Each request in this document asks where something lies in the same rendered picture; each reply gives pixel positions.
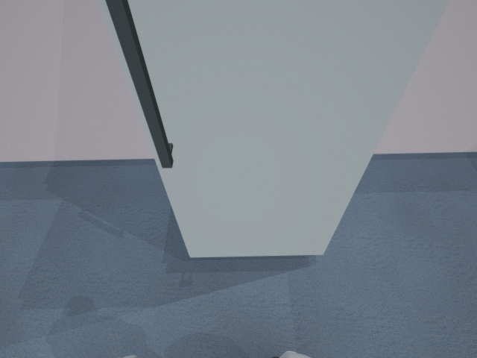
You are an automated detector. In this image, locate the fridge door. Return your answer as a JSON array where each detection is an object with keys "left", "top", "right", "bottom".
[{"left": 99, "top": 0, "right": 449, "bottom": 257}]

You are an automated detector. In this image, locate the handle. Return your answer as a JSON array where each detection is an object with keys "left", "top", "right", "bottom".
[{"left": 105, "top": 0, "right": 173, "bottom": 168}]

